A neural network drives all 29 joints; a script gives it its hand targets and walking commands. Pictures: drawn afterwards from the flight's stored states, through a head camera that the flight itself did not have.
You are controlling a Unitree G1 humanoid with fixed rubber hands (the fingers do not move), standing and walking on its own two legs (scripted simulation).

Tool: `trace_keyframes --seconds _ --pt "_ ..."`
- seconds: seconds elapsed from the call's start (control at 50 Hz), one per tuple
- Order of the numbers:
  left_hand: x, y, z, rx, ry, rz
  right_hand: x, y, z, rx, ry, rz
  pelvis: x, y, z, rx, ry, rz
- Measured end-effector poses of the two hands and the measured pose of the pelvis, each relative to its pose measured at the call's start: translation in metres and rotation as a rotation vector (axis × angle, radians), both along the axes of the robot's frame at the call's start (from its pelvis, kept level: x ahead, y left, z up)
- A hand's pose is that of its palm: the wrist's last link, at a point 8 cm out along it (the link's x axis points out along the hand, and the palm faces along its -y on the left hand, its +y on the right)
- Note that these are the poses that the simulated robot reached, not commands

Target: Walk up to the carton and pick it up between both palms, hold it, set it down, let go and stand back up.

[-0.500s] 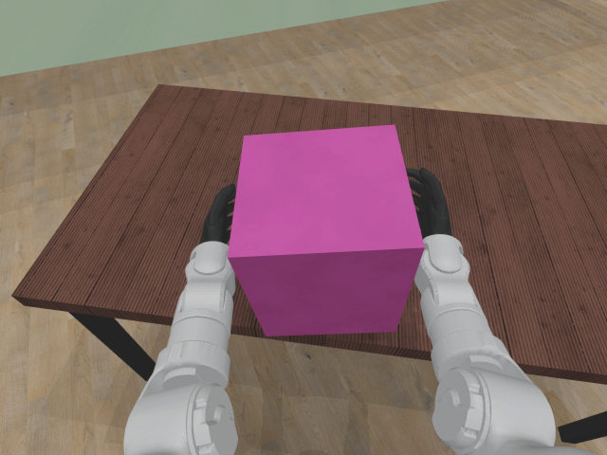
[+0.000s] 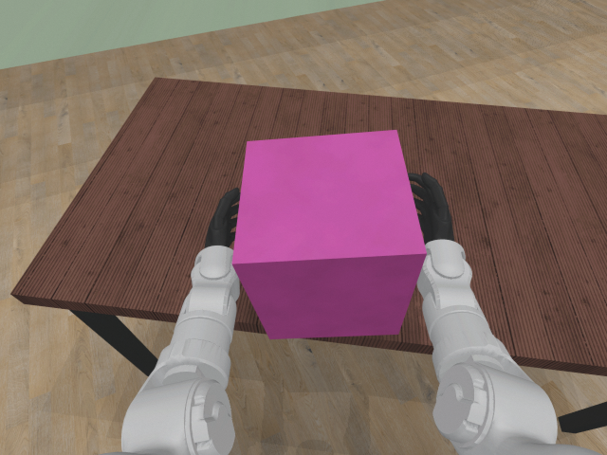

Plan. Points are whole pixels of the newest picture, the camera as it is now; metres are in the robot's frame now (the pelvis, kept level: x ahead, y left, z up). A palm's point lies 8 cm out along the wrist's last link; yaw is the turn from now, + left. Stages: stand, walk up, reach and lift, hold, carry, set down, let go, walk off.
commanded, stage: set down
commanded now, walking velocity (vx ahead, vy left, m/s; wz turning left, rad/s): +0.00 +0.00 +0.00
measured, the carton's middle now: (327, 243) +0.40 -0.02 +0.01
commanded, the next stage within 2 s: none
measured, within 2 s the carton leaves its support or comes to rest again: rests again in 0.94 s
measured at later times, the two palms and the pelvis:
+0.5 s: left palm (222, 252) +0.38 +0.13 +0.02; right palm (433, 236) +0.38 -0.17 +0.06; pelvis +0.00 +0.00 +0.00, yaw +0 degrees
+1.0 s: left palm (230, 252) +0.38 +0.12 +0.02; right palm (439, 242) +0.38 -0.18 +0.04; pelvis +0.00 -0.01 +0.00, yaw -1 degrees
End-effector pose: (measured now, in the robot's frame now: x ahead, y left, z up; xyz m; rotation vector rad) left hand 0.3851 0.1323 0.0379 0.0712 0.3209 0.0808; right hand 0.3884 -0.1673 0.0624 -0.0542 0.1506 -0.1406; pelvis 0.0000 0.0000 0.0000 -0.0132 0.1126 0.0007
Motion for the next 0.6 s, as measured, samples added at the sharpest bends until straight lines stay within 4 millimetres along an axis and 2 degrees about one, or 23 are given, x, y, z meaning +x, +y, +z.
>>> trace_keyframes --seconds 0.22,0.6 --pt "-0.003 -0.008 -0.018 -0.027 0.016 0.007 -0.003 -0.008 -0.016 -0.014 0.023 0.0 -0.001 -0.007 0.0 0.01 0.02 -0.005" --pt "-0.004 0.001 -0.018 -0.03 -0.001 -0.007 -0.005 0.002 -0.006 -0.024 0.011 -0.006 -0.003 0.001 0.0 0.007 0.015 -0.008"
